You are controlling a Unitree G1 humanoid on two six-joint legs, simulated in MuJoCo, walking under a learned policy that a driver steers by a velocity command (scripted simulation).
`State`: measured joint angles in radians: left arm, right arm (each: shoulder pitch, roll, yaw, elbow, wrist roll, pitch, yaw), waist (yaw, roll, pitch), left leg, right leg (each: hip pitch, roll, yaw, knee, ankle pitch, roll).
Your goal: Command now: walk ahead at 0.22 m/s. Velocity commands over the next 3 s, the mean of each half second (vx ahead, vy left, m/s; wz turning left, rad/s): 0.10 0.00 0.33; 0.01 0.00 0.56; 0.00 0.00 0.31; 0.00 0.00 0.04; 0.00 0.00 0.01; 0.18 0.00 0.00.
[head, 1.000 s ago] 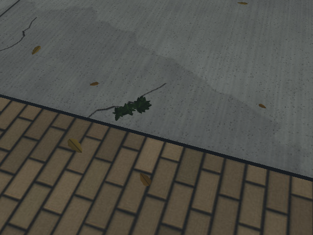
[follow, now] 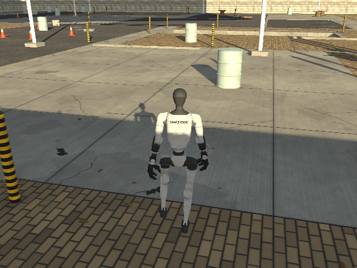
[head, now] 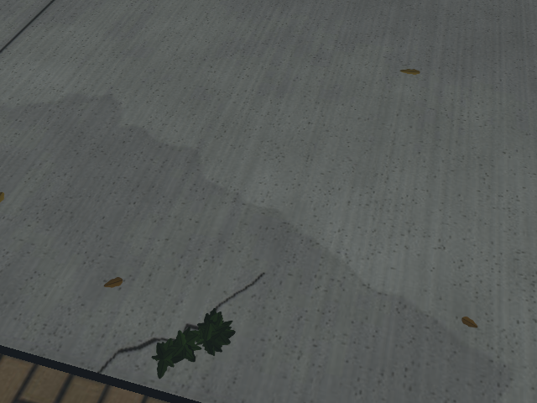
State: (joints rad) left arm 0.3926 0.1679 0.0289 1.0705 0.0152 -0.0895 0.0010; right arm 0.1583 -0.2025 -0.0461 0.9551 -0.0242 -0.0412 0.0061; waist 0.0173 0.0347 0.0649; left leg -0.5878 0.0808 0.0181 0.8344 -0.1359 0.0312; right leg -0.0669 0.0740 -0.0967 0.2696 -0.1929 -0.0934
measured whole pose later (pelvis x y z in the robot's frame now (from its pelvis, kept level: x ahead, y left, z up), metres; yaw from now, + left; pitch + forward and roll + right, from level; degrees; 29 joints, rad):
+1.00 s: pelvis +0.07 -0.01 +0.00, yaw +29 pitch +1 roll +1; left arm 0.22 0.24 0.05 0.80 0.03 0.00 0.04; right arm 0.17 -0.29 -0.09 0.84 -0.01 0.09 0.04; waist 0.01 0.03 0.05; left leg -0.41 -0.01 -0.02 0.91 -0.43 -0.05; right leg -0.18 -0.04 -0.12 0.42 -0.26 -0.04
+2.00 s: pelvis +0.06 +0.00 +0.00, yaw +38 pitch -2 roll +0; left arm 0.24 0.20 -0.01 1.06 0.01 0.00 0.03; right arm 0.25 -0.22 0.01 1.11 -0.01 0.01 -0.03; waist -0.01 0.00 0.04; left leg -0.11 -0.04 -0.03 0.34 -0.20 0.02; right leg -0.12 0.02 -0.01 0.37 -0.22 -0.03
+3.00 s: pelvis +0.10 +0.06 -0.01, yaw +37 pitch +0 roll +0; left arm 0.45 0.20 0.04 1.13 0.01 -0.03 0.02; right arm 0.29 -0.18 -0.02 1.06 -0.02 -0.07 0.00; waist 0.01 -0.04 -0.01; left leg -0.25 -0.02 0.08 0.52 -0.27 0.07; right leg -0.15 0.00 0.01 0.58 -0.42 -0.07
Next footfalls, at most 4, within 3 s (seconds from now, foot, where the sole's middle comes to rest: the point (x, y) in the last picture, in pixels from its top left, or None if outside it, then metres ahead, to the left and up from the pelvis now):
0.16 left None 0.20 0.10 -0.78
0.68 right None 0.13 -0.09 -0.78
1.14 left None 0.02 0.10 -0.78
1.56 right None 0.14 -0.06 -0.78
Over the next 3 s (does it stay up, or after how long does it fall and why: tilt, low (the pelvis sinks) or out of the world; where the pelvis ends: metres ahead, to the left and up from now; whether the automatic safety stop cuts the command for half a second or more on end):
stays up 0.10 0.06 -0.01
